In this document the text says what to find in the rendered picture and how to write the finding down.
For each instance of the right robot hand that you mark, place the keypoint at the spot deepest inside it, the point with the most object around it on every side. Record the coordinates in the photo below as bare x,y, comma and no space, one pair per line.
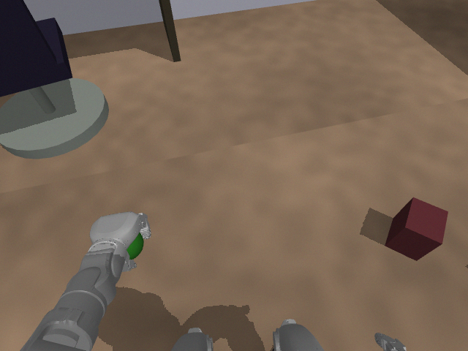
388,344

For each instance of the left robot arm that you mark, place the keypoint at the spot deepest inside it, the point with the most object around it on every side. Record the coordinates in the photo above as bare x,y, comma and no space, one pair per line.
73,323

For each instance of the left robot hand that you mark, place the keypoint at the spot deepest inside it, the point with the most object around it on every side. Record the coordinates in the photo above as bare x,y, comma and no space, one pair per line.
123,227

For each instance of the office chair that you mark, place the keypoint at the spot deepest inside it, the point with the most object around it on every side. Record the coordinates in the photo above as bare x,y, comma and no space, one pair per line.
53,113

